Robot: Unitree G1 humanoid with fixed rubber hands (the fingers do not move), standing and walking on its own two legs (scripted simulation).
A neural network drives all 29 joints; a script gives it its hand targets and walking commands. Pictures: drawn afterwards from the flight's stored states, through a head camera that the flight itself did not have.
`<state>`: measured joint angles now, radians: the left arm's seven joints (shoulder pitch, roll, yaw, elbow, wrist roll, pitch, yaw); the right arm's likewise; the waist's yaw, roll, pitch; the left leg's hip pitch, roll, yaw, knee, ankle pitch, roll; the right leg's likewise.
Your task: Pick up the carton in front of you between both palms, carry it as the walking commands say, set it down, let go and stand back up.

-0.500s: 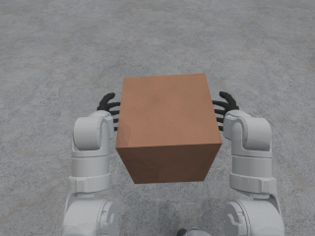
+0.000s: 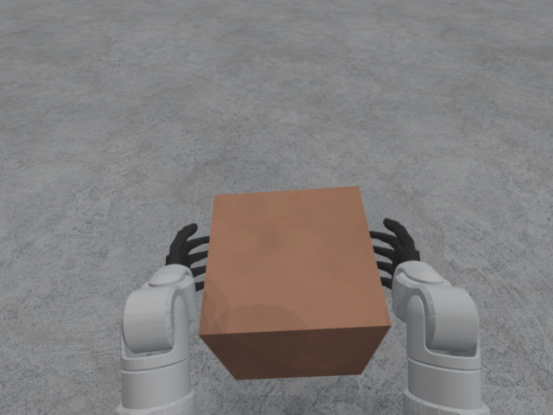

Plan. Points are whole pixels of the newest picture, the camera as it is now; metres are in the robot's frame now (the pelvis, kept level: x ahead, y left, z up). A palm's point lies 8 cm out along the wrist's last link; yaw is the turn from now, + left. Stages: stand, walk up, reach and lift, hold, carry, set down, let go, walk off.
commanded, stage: carry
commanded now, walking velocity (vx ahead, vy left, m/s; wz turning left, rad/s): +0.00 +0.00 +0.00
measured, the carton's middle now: (292, 290) +0.30 +0.00 +0.02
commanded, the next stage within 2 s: hold in 1.18 s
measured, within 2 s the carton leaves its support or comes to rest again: neither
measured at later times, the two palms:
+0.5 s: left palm (206, 272) +0.31 +0.13 +0.05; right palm (405, 280) +0.30 -0.16 +0.06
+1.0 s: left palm (210, 284) +0.30 +0.13 +0.04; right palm (408, 292) +0.29 -0.16 +0.04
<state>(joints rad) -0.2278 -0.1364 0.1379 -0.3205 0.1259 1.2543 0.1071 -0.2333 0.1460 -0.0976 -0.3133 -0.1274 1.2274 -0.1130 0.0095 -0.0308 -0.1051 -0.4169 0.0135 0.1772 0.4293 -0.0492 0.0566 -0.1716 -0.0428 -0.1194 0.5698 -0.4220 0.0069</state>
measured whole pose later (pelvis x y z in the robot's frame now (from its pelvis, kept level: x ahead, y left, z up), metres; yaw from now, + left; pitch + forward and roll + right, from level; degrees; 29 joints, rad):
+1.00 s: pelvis +0.00 -0.01 +0.00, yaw -2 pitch +1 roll +0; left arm -0.28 -0.16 0.21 0.27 0.27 0.71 0.04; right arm -0.28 0.16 -0.21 0.28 -0.27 0.69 -0.04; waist 0.00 0.00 -0.10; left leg -0.41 0.07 0.19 0.53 -0.13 0.05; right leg -0.20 -0.01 -0.10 0.58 -0.39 -0.02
